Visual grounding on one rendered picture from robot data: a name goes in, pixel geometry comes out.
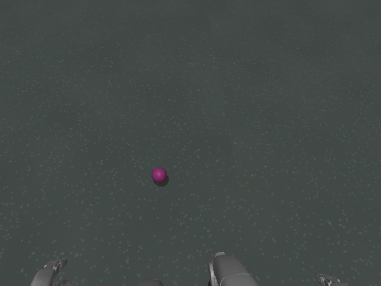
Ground ball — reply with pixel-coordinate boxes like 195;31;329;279
152;167;167;183

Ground left robot hand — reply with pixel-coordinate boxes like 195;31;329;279
30;258;71;286

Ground right robot hand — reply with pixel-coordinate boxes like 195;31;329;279
316;273;347;286

